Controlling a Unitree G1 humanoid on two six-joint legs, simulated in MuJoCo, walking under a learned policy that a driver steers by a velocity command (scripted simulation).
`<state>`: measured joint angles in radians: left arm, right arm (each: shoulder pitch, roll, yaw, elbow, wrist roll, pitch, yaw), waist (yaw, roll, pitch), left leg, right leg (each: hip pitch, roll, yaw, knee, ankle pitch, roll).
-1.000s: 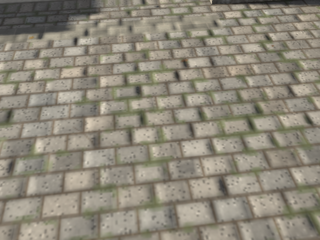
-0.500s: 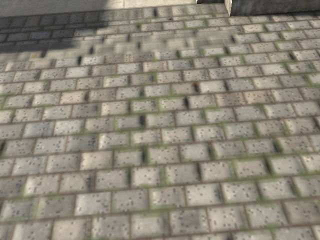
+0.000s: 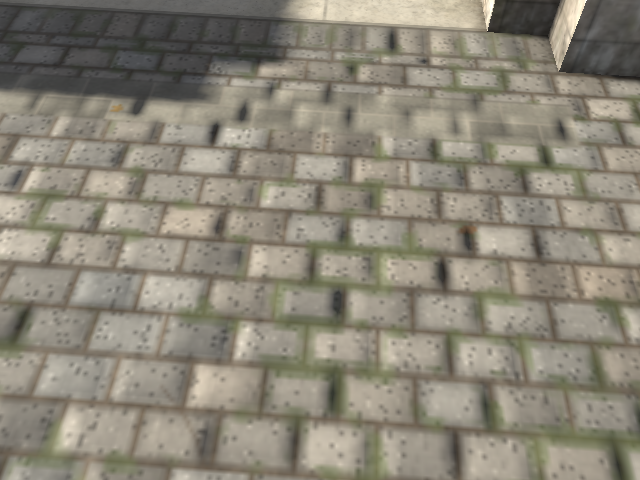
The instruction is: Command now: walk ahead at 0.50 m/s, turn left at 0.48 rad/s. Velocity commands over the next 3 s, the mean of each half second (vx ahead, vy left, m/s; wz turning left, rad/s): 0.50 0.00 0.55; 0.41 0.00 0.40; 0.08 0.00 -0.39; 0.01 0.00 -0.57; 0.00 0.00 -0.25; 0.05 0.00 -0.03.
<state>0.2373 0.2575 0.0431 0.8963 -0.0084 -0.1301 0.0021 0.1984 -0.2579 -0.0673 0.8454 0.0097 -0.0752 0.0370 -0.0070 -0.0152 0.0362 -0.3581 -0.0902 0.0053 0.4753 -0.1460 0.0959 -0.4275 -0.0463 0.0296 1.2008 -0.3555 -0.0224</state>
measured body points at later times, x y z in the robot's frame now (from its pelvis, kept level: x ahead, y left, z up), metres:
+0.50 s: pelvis +0.28 -0.03 +0.00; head +0.30 -0.03 +0.45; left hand +0.37 +0.26 -0.09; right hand +0.42 -0.28 -0.12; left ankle +0.17 +0.07 -0.64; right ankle +0.36 -0.12 -0.73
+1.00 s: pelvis +0.48 +0.11 -0.01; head +0.51 +0.14 +0.44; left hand +0.39 +0.38 -0.14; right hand +0.77 -0.01 -0.09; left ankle +0.51 +0.22 -0.73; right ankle +0.45 -0.09 -0.64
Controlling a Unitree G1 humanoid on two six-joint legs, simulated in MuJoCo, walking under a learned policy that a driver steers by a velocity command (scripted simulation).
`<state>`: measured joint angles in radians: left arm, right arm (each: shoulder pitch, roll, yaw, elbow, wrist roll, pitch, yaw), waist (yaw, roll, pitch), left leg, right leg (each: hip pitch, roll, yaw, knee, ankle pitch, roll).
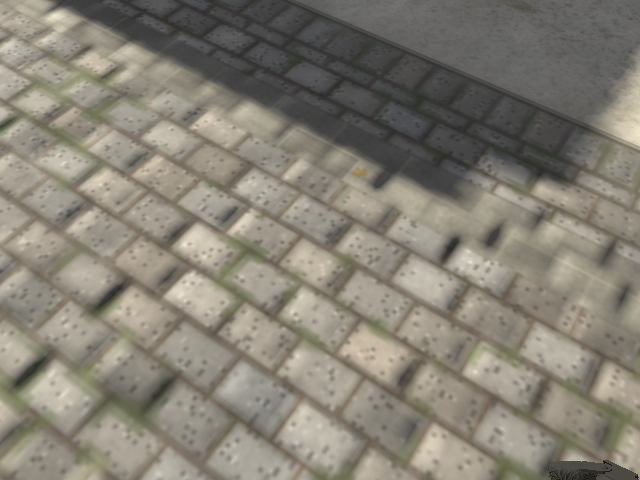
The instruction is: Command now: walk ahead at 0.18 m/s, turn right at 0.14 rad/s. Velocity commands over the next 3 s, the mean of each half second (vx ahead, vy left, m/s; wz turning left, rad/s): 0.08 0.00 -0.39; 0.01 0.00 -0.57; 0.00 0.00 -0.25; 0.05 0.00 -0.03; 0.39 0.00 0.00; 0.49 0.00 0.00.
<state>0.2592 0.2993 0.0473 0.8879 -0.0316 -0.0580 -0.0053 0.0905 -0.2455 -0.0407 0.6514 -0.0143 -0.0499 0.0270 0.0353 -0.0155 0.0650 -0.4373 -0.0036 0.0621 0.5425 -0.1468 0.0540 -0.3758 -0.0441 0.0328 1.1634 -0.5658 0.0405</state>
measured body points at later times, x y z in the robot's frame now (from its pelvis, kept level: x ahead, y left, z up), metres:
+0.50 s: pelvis +0.06 -0.05 +0.01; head +0.10 -0.09 +0.45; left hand +0.27 +0.19 -0.08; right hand +0.14 -0.36 -0.12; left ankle +0.07 +0.09 -0.66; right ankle +0.05 -0.14 -0.73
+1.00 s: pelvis +0.09 -0.02 +0.01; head +0.13 -0.02 +0.46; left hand +0.39 +0.14 -0.09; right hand +0.05 -0.34 -0.08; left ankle +0.16 +0.07 -0.73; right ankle +0.01 -0.12 -0.66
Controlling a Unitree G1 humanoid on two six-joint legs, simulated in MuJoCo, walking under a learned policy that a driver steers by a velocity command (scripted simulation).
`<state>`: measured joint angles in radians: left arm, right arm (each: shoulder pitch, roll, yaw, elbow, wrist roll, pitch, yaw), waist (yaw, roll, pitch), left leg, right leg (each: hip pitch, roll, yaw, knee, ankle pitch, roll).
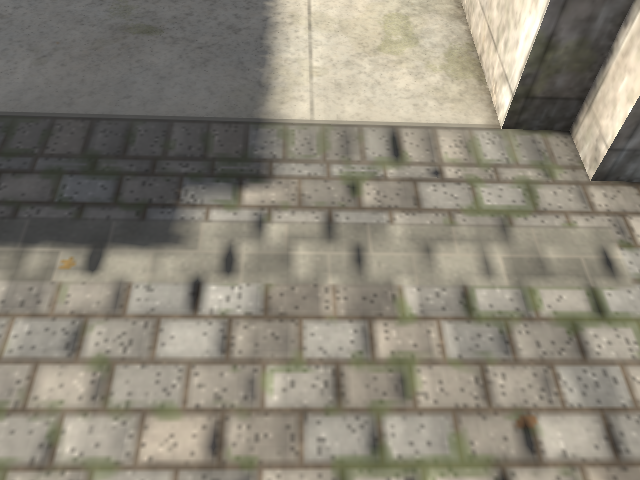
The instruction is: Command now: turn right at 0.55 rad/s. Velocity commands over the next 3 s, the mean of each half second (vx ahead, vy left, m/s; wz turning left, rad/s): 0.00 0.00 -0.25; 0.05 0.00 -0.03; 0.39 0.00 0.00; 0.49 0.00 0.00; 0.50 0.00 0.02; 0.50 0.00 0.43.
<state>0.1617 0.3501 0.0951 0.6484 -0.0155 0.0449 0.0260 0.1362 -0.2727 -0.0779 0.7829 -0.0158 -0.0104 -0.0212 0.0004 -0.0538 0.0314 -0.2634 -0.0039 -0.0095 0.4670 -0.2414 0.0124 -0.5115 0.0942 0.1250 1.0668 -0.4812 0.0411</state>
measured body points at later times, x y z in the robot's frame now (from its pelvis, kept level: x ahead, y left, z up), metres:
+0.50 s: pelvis -0.01 -0.04 +0.00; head +0.01 -0.05 +0.45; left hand +0.19 +0.18 -0.09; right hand +0.08 -0.33 -0.12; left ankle +0.00 +0.11 -0.73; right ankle -0.02 -0.15 -0.74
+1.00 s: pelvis +0.01 -0.03 -0.01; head +0.01 -0.03 +0.44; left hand +0.12 +0.23 -0.14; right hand +0.05 -0.30 -0.15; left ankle +0.00 +0.10 -0.74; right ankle -0.02 -0.15 -0.74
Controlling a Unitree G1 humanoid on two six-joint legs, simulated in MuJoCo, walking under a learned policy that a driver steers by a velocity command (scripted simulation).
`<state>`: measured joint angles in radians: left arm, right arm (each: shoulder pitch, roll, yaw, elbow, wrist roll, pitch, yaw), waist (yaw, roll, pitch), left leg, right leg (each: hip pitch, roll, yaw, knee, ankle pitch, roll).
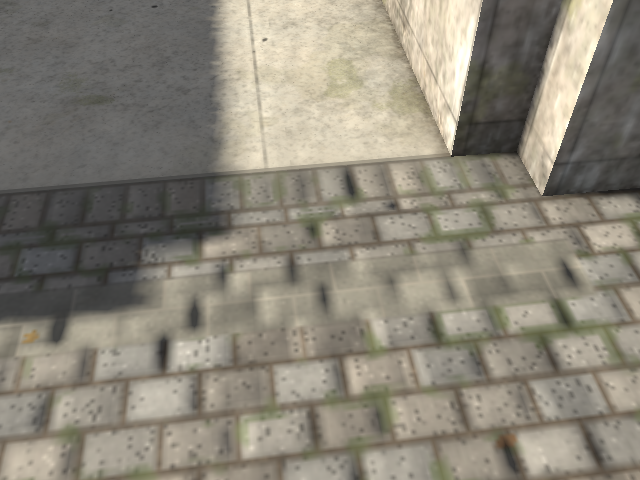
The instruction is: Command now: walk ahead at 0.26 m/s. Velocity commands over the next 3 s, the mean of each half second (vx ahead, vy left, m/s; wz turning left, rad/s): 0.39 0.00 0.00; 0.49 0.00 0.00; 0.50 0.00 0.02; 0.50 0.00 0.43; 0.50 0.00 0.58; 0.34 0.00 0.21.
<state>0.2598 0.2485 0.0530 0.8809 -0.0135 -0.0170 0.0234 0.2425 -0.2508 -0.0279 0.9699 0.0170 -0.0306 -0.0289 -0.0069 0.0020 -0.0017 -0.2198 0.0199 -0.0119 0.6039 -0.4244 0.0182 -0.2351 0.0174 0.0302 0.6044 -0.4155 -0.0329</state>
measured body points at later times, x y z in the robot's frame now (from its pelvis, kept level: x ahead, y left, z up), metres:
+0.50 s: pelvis +0.19 -0.09 -0.01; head +0.20 -0.11 +0.44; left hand +0.30 +0.17 -0.11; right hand +0.23 -0.37 -0.15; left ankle +0.07 +0.08 -0.62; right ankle +0.23 -0.18 -0.73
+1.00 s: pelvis +0.47 -0.07 -0.01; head +0.51 -0.07 +0.44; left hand +0.41 +0.19 -0.15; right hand +0.70 -0.30 -0.10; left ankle +0.59 +0.02 -0.73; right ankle +0.25 -0.18 -0.69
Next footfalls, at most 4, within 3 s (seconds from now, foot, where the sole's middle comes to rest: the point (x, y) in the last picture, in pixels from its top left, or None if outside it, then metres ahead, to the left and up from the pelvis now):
0.40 right None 0.27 -0.18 -0.77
0.96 left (324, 438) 0.63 0.02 -0.77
1.48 right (422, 327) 0.92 -0.23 -0.77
2.02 left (309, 253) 1.17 0.06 -0.77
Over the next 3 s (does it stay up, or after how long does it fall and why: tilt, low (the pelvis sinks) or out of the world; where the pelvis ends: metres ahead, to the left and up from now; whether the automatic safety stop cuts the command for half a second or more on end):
stays up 1.46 0.15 0.00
